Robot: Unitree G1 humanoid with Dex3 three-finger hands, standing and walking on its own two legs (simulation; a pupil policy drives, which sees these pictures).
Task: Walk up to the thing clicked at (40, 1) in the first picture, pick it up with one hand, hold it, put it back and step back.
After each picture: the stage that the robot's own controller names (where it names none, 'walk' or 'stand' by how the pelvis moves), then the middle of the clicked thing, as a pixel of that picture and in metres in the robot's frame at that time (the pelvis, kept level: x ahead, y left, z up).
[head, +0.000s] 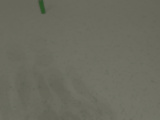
stand; (41, 5) +2.20 +0.63 -0.65
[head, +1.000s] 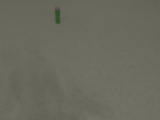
walk; (57, 15) +2.12 +0.30 -0.64
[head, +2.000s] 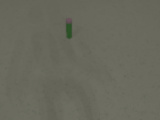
walk; (69, 28) +1.49 +0.17 -0.64
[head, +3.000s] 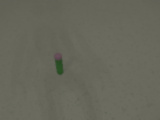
walk; (59, 64) +1.02 +0.23 -0.65
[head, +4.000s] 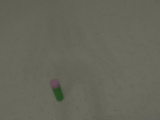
walk; (57, 90) +0.69 +0.27 -0.62
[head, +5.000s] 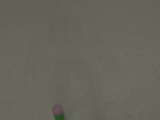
stand; (59, 116) +0.49 +0.20 -0.62
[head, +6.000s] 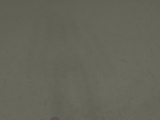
stand; out of the picture +0.43 +0.22 -0.65
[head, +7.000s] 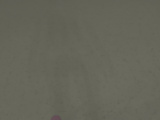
stand; out of the picture +0.45 +0.21 -0.66
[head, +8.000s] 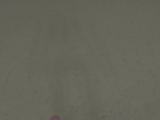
stand; out of the picture +0.44 +0.22 -0.66
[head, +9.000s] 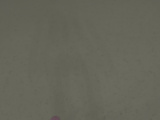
stand; out of the picture +0.43 +0.22 -0.66
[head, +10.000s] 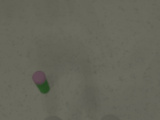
go down; (42, 83) +0.48 +0.22 -0.48
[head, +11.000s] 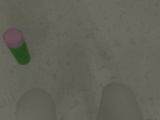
go down; (19, 49) +0.51 +0.26 -0.27
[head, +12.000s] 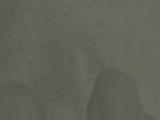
close in; out of the picture +0.50 +0.29 -0.19
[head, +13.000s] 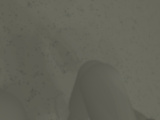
close; out of the picture +0.49 +0.32 -0.16
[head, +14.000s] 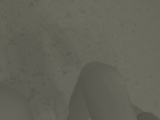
lift; out of the picture +0.45 +0.30 -0.16
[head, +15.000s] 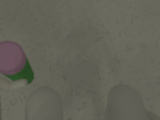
lift; (18, 68) +0.36 +0.23 -0.03
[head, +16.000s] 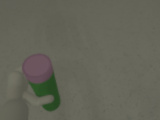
hold; (45, 87) +0.32 +0.14 +0.08
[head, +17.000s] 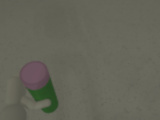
hold; (43, 91) +0.32 +0.15 +0.03
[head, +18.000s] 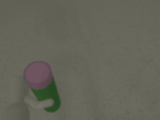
crouch; (46, 91) +0.32 +0.14 +0.03
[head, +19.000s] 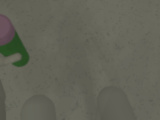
crouch; (11, 46) +0.46 +0.20 -0.05
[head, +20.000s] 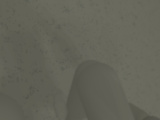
lower; out of the picture +0.45 +0.30 -0.17
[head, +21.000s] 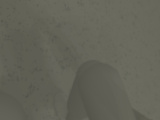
lower; out of the picture +0.46 +0.31 -0.17
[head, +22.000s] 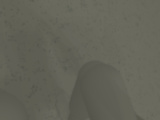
lower; out of the picture +0.45 +0.30 -0.17
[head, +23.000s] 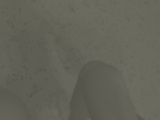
lower; out of the picture +0.45 +0.30 -0.16
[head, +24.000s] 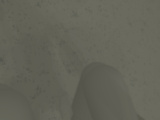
loosen; out of the picture +0.45 +0.27 -0.16
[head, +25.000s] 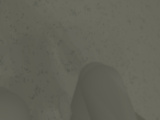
withdraw; out of the picture +0.46 +0.28 -0.17
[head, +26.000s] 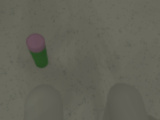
walk; (39, 53) +0.49 +0.21 -0.26
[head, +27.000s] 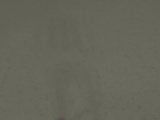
stand; out of the picture +0.41 +0.16 -0.59
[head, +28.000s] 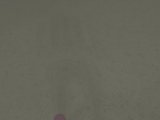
stand; out of the picture +0.43 +0.17 -0.60
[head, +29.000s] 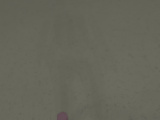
stand; out of the picture +0.44 +0.17 -0.61
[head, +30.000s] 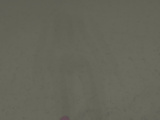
walk; out of the picture +0.43 +0.16 -0.66
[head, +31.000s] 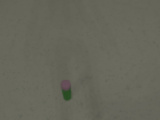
walk; (66, 91) +0.56 +0.13 -0.63
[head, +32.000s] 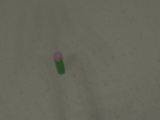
walk; (59, 64) +0.83 +0.24 -0.62
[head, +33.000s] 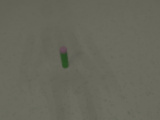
stand; (64, 58) +1.07 +0.22 -0.64
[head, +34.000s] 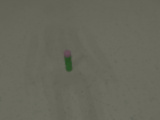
stand; (68, 61) +1.06 +0.18 -0.66
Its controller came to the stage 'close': yes
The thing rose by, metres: 0.68
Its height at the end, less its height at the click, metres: +0.00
